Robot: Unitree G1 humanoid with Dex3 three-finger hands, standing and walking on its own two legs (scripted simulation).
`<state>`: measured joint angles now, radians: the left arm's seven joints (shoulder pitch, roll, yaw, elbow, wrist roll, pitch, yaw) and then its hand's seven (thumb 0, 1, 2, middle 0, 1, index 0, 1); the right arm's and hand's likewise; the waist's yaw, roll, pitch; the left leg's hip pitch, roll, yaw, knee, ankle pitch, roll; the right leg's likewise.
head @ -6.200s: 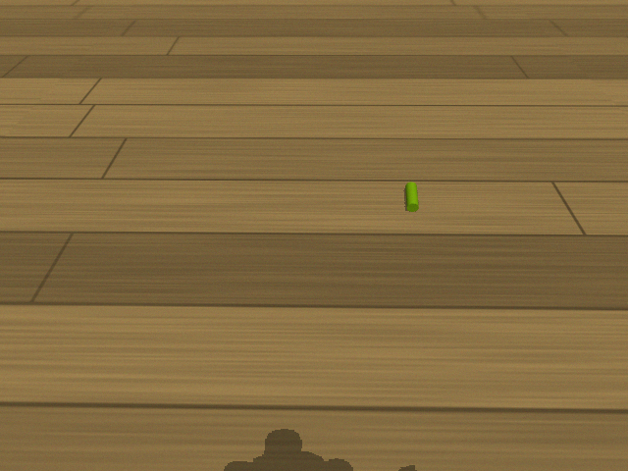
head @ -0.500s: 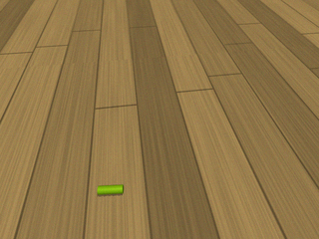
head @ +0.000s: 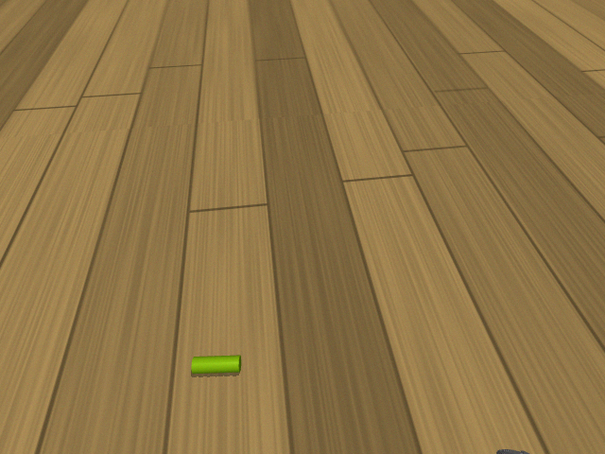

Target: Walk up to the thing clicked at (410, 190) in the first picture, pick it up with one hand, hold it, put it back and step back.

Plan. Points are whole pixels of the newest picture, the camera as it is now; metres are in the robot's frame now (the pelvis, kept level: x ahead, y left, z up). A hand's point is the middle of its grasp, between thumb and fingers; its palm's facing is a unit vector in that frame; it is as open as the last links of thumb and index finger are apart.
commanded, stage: walk up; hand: left
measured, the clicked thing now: (216, 364) +0.51 +0.30 -0.75
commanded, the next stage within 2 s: none
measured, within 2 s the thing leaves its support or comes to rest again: neither
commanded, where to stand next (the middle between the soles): +0.06 -0.01 m, yaw +0 degrees
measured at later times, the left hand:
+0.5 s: hand out of the picture -0.02 +0.25 -0.14, palm faces +0.04 -0.90 -0.43, open 7.3 cm
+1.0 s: hand out of the picture +0.07 +0.28 -0.16, palm faces +0.03 -0.92 -0.39, open 7.3 cm
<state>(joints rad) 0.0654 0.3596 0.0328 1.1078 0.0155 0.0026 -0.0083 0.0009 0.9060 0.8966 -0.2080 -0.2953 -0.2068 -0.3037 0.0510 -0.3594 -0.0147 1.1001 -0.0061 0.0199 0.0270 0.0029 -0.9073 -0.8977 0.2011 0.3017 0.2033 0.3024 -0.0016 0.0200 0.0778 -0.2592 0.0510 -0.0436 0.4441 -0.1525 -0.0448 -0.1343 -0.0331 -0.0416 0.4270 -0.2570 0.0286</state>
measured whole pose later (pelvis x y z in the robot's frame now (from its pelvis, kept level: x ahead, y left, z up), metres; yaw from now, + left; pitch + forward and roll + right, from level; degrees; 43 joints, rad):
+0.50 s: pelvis -0.04 -0.02 -0.01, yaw +3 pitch -1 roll +1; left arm 0.23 0.33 0.07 0.99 0.06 -0.02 0.00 0.00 0.90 0.90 -0.21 -0.30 -0.21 -0.30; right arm 0.14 -0.40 -0.07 0.98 -0.03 0.07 0.04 0.00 -0.91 -0.90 0.20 0.30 0.20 0.30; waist 0.03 0.07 0.10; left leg -0.41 -0.04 -0.10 0.94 -0.44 0.00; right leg -0.23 -0.03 -0.06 0.59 -0.35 -0.03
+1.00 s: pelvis +0.00 +0.00 -0.02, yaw +2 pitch -5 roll +1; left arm 0.21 0.40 0.05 0.90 -0.01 0.02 0.00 0.00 0.91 0.90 -0.21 -0.30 -0.20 -0.30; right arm 0.16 -0.38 -0.05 0.86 -0.01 0.02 -0.01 0.00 -0.90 -0.90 0.20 0.30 0.21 0.30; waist 0.00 -0.03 0.16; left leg -0.20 0.05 0.05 0.64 -0.36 -0.03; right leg -0.43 -0.03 0.05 0.79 -0.33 0.00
